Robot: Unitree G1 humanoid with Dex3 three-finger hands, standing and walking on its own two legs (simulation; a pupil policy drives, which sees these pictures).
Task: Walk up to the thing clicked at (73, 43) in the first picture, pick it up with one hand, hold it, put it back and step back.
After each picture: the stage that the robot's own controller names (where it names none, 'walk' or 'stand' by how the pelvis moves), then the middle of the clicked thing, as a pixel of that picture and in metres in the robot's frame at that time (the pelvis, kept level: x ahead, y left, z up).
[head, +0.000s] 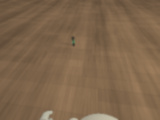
stand; (73, 41) +1.72 +0.51 -0.66
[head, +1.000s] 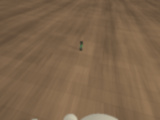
walk; (81, 46) +1.62 +0.23 -0.63
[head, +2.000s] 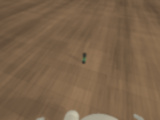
walk; (84, 58) +1.07 +0.14 -0.64
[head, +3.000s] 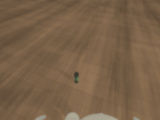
walk; (76, 77) +0.69 +0.20 -0.64
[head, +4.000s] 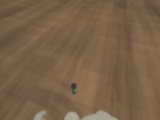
stand; (74, 88) +0.48 +0.18 -0.64
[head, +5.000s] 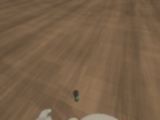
stand; (76, 96) +0.44 +0.18 -0.65
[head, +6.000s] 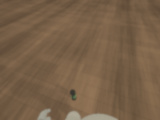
stand; (73, 95) +0.41 +0.22 -0.65
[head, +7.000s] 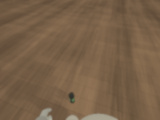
stand; (72, 98) +0.39 +0.21 -0.66
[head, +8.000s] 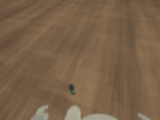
stand; (72, 89) +0.42 +0.25 -0.63
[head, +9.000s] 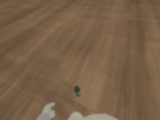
stand; (77, 91) +0.42 +0.19 -0.64
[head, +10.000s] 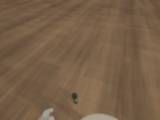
stand; (75, 98) +0.40 +0.20 -0.66
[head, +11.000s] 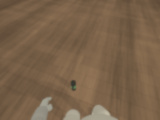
stand; (73, 85) +0.47 +0.18 -0.63
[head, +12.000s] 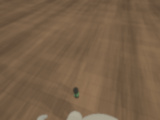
stand; (76, 93) +0.44 +0.19 -0.64
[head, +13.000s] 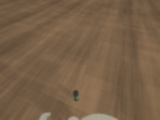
stand; (76, 96) +0.43 +0.17 -0.65
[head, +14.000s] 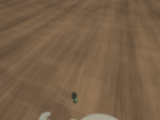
stand; (74, 98) +0.41 +0.20 -0.66
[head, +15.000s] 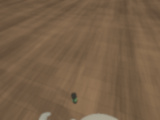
stand; (74, 98) +0.40 +0.20 -0.66
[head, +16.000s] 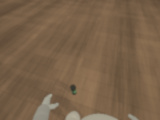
go down; (73, 90) +0.42 +0.20 -0.64
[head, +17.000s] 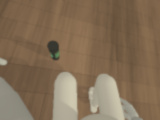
go down; (54, 52) +0.48 +0.26 -0.22
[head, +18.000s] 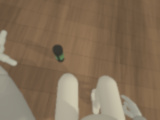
close in; (59, 54) +0.48 +0.25 -0.25
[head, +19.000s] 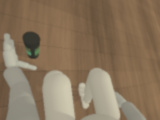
close in; (32, 48) +0.46 +0.29 -0.16
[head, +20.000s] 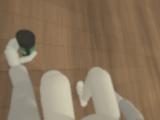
close; (27, 47) +0.45 +0.30 -0.16
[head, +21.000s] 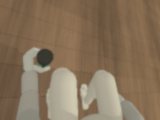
lift; (43, 61) +0.36 +0.26 -0.15
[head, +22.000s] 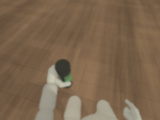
lift; (65, 76) +0.31 +0.17 +0.05
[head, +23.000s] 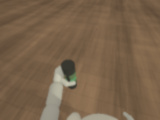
hold; (70, 76) +0.31 +0.15 +0.07
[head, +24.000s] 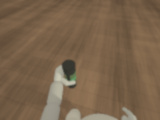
hold; (70, 76) +0.32 +0.15 +0.04
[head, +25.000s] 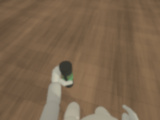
crouch; (67, 76) +0.33 +0.17 -0.01
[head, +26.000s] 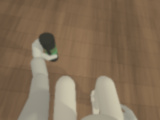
lower; (50, 50) +0.47 +0.24 -0.03
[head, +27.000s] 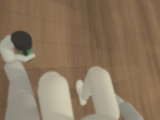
lower; (25, 49) +0.44 +0.29 -0.17
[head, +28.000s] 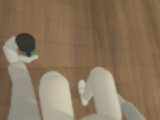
lower; (28, 51) +0.43 +0.29 -0.16
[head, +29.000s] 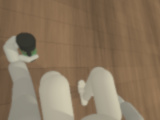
lower; (28, 50) +0.43 +0.29 -0.16
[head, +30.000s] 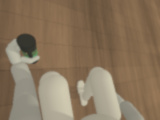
lower; (30, 52) +0.43 +0.28 -0.17
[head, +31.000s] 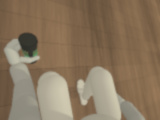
open; (30, 51) +0.43 +0.27 -0.16
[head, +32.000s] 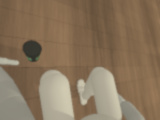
rise; (33, 53) +0.41 +0.27 -0.17
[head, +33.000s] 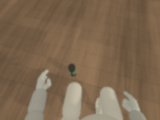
walk; (72, 70) +0.43 +0.20 -0.40
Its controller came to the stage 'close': yes
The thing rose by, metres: 0.69
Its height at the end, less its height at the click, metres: +0.00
